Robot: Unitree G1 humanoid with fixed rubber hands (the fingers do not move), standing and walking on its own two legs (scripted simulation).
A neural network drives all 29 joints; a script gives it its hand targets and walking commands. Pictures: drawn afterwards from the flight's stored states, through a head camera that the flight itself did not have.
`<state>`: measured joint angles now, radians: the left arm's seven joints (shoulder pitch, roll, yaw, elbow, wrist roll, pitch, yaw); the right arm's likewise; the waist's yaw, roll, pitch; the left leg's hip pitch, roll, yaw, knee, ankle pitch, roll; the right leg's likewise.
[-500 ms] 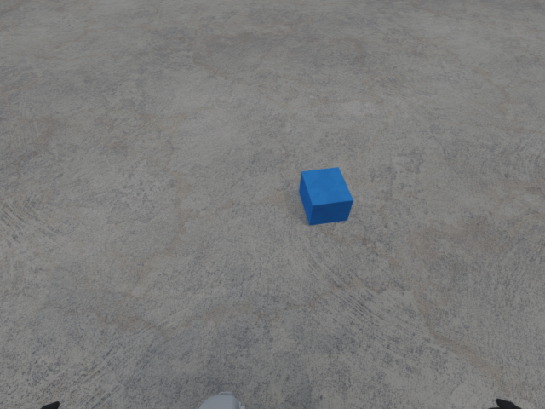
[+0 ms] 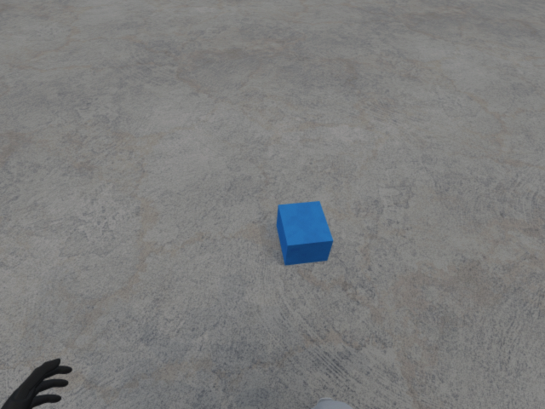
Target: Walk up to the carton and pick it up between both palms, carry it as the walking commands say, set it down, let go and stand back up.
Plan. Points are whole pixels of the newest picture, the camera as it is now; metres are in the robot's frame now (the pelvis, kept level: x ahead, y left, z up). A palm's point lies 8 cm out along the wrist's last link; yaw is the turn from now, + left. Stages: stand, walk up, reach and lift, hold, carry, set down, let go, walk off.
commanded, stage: walk up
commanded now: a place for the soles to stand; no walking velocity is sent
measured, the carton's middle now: (302, 232) +0.91 -0.21 -0.66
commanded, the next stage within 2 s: none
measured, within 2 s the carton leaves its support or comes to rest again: neither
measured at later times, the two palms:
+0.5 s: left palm (121, 356) +0.24 +0.23 -0.08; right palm out of the picture +0.21 -0.50 -0.02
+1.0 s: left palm (213, 297) +0.34 +0.10 -0.09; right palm out of the picture +0.34 -0.62 -0.03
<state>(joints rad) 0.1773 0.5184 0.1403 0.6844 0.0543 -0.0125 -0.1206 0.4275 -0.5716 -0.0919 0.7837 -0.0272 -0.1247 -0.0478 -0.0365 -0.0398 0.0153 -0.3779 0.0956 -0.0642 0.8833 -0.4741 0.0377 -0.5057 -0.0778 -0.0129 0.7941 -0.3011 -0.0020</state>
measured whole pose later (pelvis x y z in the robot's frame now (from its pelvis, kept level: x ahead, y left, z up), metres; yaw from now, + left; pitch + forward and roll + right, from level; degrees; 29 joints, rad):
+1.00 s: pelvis +0.27 -0.25 +0.00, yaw +6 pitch -1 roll +1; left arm 0.26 0.50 0.12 0.71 0.04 0.03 -0.09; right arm 0.40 -0.54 -0.09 0.82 -0.03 -0.14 -0.07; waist -0.01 -0.10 0.06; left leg -0.41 0.07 0.06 0.81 -0.37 0.00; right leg -0.60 -0.09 0.03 1.10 -0.42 -0.01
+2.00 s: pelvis +0.38 -0.32 +0.03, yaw +15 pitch -1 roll -1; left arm 0.08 0.45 0.02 0.99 0.01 -0.05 0.01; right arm 0.09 -0.43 -0.02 0.97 -0.02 0.00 0.04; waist 0.01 0.01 0.05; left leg -0.32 -0.04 -0.09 0.58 -0.25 0.02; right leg -0.21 -0.07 -0.17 0.54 -0.31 0.01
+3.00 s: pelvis +0.45 -0.26 +0.03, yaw +6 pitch -1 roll +1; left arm 0.06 0.43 0.04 0.95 0.00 0.00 -0.02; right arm 0.07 -0.45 -0.02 0.99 -0.01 -0.04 0.00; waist -0.01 -0.02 0.05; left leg -0.27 0.05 0.09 0.56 -0.28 -0.01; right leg -0.32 0.00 0.03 0.59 -0.26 -0.01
